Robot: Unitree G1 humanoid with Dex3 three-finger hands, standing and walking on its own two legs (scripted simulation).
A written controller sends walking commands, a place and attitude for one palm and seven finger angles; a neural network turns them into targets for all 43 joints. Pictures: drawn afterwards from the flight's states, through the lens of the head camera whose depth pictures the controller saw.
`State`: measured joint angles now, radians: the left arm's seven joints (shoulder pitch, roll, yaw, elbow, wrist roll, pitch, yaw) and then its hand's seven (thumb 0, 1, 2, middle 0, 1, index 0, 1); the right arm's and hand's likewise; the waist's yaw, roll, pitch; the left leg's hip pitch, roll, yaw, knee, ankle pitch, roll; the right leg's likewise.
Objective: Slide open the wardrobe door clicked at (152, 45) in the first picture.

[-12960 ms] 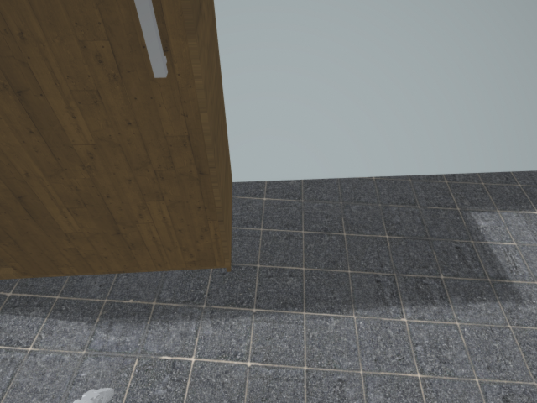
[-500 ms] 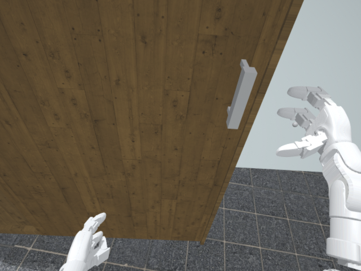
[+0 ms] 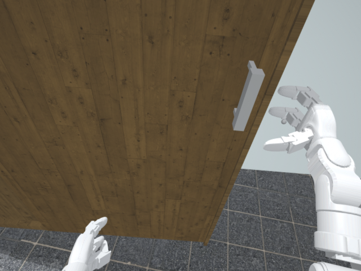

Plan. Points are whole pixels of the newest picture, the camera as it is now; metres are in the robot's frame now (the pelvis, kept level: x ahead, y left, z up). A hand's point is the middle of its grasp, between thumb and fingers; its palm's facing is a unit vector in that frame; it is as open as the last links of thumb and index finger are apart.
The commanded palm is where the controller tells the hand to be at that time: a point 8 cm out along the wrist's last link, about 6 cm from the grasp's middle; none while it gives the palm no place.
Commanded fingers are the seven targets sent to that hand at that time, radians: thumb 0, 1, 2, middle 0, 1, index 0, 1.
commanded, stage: move the hooked fingers beside the handle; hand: right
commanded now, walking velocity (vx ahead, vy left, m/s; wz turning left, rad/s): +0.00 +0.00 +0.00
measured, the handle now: (244, 96) +0.43 -0.11 +0.22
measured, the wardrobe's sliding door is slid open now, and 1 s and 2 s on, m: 0.00 0.00 0.00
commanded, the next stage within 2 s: feel for the door with the fingertips in 0.70 s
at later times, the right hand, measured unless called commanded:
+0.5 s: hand (281, 121) +0.36 -0.17 +0.21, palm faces +0.05 +1.00 -0.02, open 14.0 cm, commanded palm +0.33 -0.22 +0.21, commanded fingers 0.00 0.50 -0.30 0.30 1.20 0.30 1.20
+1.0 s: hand (270, 120) +0.36 -0.15 +0.21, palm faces +0.02 +1.00 -0.01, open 14.0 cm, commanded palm +0.33 -0.19 +0.21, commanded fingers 0.00 0.50 -0.30 0.30 1.20 0.30 1.20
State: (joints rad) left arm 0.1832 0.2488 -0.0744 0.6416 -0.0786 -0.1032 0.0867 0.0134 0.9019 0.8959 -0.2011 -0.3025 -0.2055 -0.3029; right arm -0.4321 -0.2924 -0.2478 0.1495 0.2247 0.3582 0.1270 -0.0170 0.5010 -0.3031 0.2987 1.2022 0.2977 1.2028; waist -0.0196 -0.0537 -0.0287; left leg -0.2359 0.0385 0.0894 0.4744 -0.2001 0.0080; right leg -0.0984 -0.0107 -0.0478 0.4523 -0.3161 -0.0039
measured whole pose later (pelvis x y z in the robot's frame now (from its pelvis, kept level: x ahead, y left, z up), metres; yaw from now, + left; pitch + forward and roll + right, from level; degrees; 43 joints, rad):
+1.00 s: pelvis +0.00 +0.00 +0.00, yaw +0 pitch -3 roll +0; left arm 0.17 0.24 -0.07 0.64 -0.08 -0.07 0.08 0.01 0.90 0.90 -0.20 -0.30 -0.20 -0.30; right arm -0.42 -0.22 -0.18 0.08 0.21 0.38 0.08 -0.02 0.50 -0.30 0.30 1.20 0.30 1.20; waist -0.03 -0.06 -0.03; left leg -0.22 0.04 0.09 0.47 -0.20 0.01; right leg -0.08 -0.01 -0.05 0.44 -0.32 0.00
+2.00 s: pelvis +0.00 +0.01 +0.00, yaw +1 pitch -2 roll +0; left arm 0.19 0.24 -0.06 0.65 -0.07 -0.03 0.08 0.01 0.90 0.90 -0.20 -0.30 -0.20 -0.30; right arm -0.55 -0.20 -0.16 0.26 0.18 0.34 0.01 -0.02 0.50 -0.30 0.34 1.23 0.32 1.22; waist -0.01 -0.05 -0.03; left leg -0.22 0.02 0.08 0.42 -0.17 0.02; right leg -0.08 -0.02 -0.06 0.40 -0.29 0.00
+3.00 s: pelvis +0.00 +0.00 +0.00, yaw +1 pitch -3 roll +0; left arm 0.16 0.22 -0.07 0.64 -0.06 0.02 0.07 0.01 0.90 0.90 -0.20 -0.30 -0.20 -0.30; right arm -0.53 -0.12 -0.06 0.14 0.16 0.43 -0.07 -0.02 0.50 -0.30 0.30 1.20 0.30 1.20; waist -0.03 -0.05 -0.02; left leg -0.19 0.02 0.08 0.41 -0.16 0.01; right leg -0.06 -0.02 -0.05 0.39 -0.29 0.00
